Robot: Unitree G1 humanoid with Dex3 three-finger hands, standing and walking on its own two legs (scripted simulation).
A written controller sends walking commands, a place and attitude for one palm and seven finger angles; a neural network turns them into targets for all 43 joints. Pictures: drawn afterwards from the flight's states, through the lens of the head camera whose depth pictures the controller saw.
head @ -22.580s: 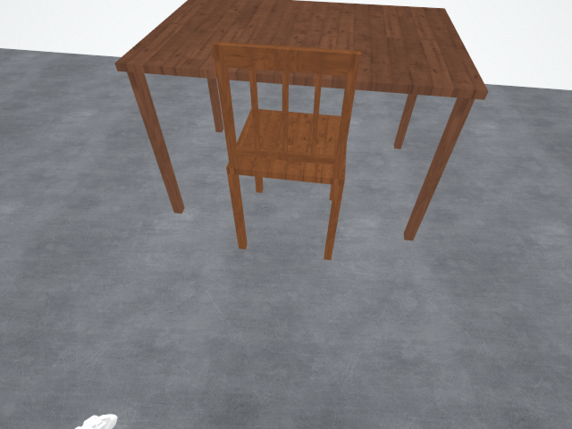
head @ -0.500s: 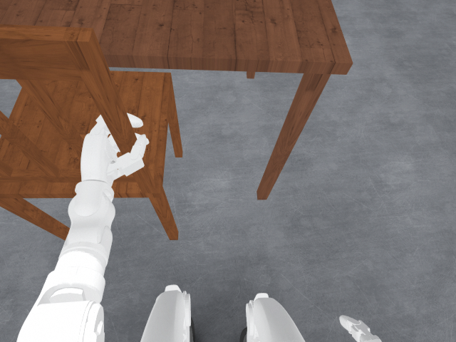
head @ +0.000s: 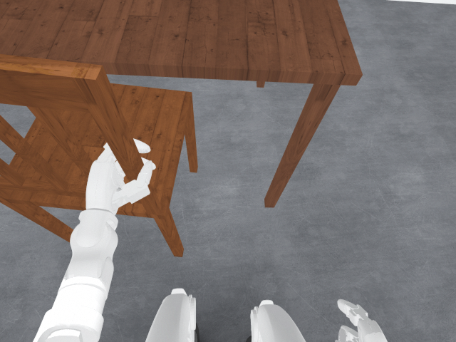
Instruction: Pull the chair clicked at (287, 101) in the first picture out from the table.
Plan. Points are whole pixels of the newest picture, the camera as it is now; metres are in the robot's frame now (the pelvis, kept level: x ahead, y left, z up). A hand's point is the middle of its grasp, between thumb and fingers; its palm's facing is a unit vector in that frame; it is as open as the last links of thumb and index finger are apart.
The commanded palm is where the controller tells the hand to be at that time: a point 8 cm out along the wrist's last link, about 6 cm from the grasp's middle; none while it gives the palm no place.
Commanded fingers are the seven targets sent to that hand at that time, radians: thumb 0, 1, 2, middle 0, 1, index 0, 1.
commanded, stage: hook a spindle and tug to test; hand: left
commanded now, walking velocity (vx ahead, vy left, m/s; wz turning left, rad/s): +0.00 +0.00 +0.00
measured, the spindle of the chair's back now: (25, 151) +0.43 +0.35 +0.04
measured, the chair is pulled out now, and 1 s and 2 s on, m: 0.03 0.14 0.24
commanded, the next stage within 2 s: step backward, pulling the chair out in 0.12 s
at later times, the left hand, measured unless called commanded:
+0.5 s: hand (140, 192) +0.35 +0.15 +0.04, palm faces +0.10 -0.99 -0.07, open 5.7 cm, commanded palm +0.34 +0.20 +0.03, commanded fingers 0.00 0.90 0.90 -0.50 -1.45 -0.50 -1.45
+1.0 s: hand (148, 246) +0.27 +0.12 +0.04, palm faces -0.01 -0.99 -0.13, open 5.8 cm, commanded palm +0.26 +0.18 +0.04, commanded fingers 0.00 0.90 0.90 -0.50 -1.45 -0.50 -1.45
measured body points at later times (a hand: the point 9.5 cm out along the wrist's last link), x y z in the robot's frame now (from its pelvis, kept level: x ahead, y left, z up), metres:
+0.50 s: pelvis +0.00 +0.01 +0.08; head +0.07 +0.03 +0.53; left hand +0.34 +0.20 +0.05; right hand +0.10 -0.24 -0.03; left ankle +0.04 +0.10 -0.62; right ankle -0.01 -0.12 -0.62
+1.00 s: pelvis -0.06 +0.01 +0.10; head +0.01 +0.00 +0.55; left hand +0.26 +0.18 +0.05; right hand +0.04 -0.25 -0.03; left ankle +0.04 +0.10 -0.62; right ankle -0.01 -0.12 -0.62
